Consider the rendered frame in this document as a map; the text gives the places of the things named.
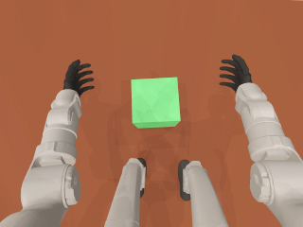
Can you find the robot left foot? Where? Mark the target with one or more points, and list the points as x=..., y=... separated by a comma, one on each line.
x=143, y=162

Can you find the right robot hand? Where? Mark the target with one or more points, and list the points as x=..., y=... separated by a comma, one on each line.
x=241, y=72

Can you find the robot left upper arm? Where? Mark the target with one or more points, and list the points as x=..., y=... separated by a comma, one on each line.
x=48, y=192

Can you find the robot right forearm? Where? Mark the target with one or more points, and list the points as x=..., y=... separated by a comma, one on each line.
x=266, y=138

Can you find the carton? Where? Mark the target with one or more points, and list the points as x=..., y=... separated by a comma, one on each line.
x=155, y=103

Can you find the left robot hand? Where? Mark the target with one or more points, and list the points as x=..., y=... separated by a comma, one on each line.
x=72, y=77

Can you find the right robot shin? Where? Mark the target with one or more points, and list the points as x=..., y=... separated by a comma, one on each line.
x=193, y=163

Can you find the robot left forearm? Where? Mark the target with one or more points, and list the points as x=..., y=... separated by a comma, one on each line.
x=58, y=145

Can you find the robot right upper arm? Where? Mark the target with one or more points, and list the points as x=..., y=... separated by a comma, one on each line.
x=279, y=185

